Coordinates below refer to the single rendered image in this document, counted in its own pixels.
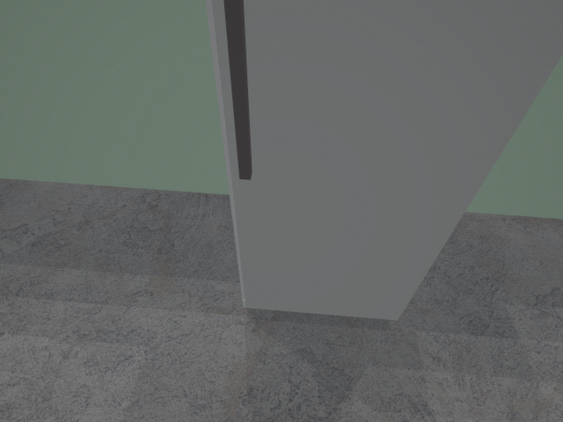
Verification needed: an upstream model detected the handle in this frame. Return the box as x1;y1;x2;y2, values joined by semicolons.
223;0;252;180

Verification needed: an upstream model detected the fridge door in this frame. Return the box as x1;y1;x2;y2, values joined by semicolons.
212;0;563;320

